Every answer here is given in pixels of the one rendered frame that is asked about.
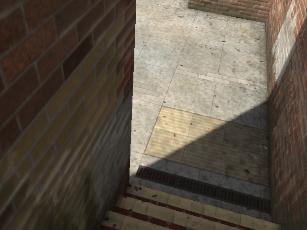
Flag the stairs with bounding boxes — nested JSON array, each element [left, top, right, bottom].
[[99, 183, 281, 230]]

